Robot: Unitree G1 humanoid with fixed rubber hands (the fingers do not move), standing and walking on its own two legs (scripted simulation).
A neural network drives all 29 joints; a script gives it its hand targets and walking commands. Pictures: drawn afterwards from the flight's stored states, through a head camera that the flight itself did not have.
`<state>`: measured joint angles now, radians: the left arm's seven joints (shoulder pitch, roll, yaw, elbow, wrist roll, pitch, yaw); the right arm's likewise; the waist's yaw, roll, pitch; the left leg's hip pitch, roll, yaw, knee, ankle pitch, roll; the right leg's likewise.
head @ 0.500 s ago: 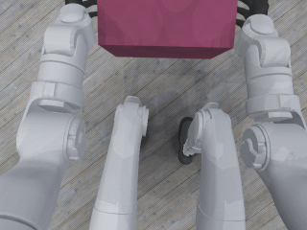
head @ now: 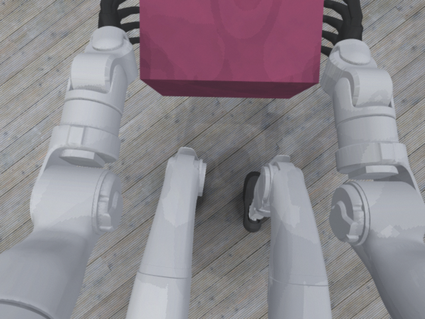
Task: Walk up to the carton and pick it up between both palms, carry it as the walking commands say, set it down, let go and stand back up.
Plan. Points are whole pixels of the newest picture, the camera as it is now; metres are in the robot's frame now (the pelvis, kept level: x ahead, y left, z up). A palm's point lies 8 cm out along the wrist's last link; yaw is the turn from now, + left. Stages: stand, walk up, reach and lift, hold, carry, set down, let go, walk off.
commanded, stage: reach and lift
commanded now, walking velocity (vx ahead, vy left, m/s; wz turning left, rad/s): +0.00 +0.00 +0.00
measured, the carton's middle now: (228, 47) +0.54 +0.03 -0.12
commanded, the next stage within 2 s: none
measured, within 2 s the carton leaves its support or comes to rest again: neither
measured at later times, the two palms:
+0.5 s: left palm (94, 20) +0.48 +0.19 +0.04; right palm (378, 35) +0.49 -0.15 +0.03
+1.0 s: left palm out of the picture +0.47 +0.19 +0.11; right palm out of the picture +0.48 -0.15 +0.11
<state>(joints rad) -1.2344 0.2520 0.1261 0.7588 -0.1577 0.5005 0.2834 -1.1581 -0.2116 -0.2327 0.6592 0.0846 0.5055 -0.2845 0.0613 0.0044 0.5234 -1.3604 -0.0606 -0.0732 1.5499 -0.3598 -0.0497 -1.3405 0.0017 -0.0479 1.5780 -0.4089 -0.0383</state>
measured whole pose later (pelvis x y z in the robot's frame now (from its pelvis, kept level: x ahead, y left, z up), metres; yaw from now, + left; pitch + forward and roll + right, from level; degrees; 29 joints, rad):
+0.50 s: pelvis +0.01 -0.01 +0.07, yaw +1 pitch +5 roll +0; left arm -1.12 0.22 0.13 0.74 -0.14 0.50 0.27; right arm -1.03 -0.16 -0.24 0.60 0.06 0.52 -0.28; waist 0.05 0.00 0.52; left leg -1.07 -0.06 -0.09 1.27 -0.30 -0.05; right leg -1.05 0.00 -0.05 1.32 -0.36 -0.04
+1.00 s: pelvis +0.01 -0.01 +0.12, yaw +1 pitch +0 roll +0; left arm -1.05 0.21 0.14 0.71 -0.10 0.52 0.25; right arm -0.97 -0.12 -0.25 0.57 0.02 0.55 -0.28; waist 0.05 0.00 0.52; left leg -0.80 -0.05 -0.10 1.01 -0.21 -0.05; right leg -0.79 0.01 -0.05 1.06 -0.27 -0.04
